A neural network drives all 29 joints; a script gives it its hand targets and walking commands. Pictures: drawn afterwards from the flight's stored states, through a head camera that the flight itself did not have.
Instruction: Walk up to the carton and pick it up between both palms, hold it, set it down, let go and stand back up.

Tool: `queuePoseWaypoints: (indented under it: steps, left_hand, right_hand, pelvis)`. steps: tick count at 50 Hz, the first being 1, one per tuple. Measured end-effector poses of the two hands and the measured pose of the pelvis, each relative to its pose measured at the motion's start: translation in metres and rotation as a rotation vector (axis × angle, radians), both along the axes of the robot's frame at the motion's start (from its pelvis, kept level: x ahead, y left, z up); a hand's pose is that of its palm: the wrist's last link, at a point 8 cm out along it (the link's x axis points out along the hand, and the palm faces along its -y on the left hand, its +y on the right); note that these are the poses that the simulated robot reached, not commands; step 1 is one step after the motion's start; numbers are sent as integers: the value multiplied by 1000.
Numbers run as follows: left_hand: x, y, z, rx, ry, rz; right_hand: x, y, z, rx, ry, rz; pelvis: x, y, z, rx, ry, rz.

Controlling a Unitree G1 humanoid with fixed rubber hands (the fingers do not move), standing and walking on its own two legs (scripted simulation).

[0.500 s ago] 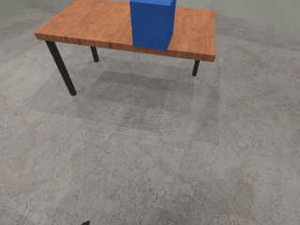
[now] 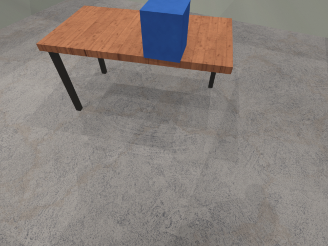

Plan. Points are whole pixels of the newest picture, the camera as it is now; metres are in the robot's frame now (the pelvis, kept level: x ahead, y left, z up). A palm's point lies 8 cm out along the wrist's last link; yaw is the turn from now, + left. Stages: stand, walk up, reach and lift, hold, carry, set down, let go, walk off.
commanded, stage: stand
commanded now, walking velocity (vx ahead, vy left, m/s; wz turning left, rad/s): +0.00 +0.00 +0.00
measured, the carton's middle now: (166, 30) +1.15 +0.04 -0.03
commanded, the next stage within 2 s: walk up in 0.26 s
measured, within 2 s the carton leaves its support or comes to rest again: neither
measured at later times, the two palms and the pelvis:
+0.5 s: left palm out of the picture -0.02 +0.20 -0.15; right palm out of the picture -0.01 -0.20 -0.15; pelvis +0.01 +0.00 +0.00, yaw +0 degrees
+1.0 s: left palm out of the picture +0.09 +0.20 -0.16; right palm (252, 203) +0.27 -0.25 -0.15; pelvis +0.17 -0.02 -0.03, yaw +1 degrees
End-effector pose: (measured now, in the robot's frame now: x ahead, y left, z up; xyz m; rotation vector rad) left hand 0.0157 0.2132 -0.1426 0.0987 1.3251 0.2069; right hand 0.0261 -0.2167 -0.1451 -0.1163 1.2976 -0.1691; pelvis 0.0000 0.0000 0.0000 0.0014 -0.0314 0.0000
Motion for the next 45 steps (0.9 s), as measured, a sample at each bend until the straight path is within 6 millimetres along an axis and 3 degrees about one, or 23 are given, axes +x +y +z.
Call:
queuePoseWaypoints:
  steps: [13,24,29,34,36,39,45]
  left_hand:
    - [-27,-11,-2,-32,114,15]
    - [-34,-15,-5,-47,139,-4]
    - [-15,-4,-11,-14,104,-84]
    - [43,-2,-6,43,-29,-117]
    - [58,-1,-3,62,-85,-77]
    - [64,-4,2,77,-79,-44]
    - [59,-18,0,27,52,-22]
  right_hand:
    - [-33,16,-4,33,125,-18]
    - [-41,22,-6,47,147,-5]
    - [-44,-1,-14,17,119,-61]
    - [-54,-33,-24,-2,191,-74]
    - [-43,-43,-24,-7,224,-39]
    - [-1,-54,-18,-21,183,8]
    - [134,-54,-3,-40,-38,105]
  pelvis:
    - [5,2,3,0,-14,-2]
    - [8,3,2,1,-14,-4]
    - [25,-5,-10,29,-11,-47]
    - [52,-21,-20,-3,-23,-39]
    - [65,-26,-20,-18,-24,-22]
    - [85,-28,-16,-23,-34,-7]
    - [128,-26,-12,-28,-46,10]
